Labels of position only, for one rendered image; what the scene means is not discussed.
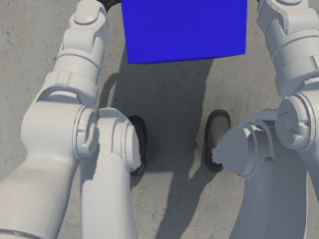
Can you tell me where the robot left shin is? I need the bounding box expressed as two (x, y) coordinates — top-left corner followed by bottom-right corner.
(99, 108), (142, 171)

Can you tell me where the left robot upper arm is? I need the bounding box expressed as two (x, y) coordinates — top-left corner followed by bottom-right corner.
(0, 101), (100, 239)

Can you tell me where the left robot forearm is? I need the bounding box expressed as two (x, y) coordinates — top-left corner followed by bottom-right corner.
(20, 0), (111, 148)

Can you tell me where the robot left thigh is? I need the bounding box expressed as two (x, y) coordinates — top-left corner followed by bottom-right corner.
(80, 118), (141, 239)

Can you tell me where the right robot forearm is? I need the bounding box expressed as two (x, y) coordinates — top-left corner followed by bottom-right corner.
(256, 0), (319, 99)

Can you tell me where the left robot hand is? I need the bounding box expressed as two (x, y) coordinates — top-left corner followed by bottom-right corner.
(96, 0), (122, 14)

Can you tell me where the carton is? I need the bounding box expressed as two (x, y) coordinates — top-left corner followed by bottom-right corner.
(121, 0), (247, 65)

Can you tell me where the right robot upper arm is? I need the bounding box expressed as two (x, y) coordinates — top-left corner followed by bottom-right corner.
(274, 90), (319, 203)

